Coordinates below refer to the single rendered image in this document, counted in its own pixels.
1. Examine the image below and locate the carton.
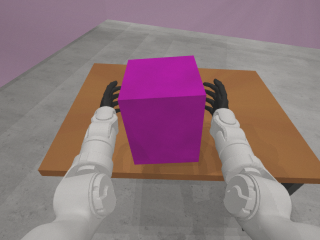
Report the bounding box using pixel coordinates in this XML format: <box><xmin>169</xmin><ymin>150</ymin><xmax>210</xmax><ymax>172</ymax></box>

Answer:
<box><xmin>117</xmin><ymin>55</ymin><xmax>207</xmax><ymax>165</ymax></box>

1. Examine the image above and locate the table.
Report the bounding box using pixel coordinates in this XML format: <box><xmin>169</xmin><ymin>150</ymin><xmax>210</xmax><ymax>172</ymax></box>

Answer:
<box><xmin>38</xmin><ymin>63</ymin><xmax>320</xmax><ymax>231</ymax></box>

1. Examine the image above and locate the right robot upper arm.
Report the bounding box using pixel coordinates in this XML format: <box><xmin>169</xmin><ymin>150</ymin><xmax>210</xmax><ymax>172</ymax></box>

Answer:
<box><xmin>223</xmin><ymin>173</ymin><xmax>320</xmax><ymax>240</ymax></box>

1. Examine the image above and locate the robot right hand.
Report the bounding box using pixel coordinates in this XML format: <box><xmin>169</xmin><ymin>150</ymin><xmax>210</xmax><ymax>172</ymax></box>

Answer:
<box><xmin>203</xmin><ymin>78</ymin><xmax>229</xmax><ymax>117</ymax></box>

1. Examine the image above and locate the robot left hand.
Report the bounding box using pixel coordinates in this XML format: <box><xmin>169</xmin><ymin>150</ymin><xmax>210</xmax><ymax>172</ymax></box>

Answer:
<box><xmin>100</xmin><ymin>80</ymin><xmax>121</xmax><ymax>113</ymax></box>

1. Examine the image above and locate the left robot upper arm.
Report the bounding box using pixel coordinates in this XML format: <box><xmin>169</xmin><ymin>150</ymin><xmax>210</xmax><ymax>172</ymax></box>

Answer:
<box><xmin>21</xmin><ymin>172</ymin><xmax>117</xmax><ymax>240</ymax></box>

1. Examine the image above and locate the right robot forearm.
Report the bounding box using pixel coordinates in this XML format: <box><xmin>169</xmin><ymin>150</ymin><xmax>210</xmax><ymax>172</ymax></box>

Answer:
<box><xmin>209</xmin><ymin>108</ymin><xmax>278</xmax><ymax>184</ymax></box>

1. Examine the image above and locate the left robot forearm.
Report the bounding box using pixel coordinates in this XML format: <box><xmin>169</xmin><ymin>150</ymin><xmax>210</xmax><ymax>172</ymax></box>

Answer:
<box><xmin>53</xmin><ymin>106</ymin><xmax>119</xmax><ymax>213</ymax></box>

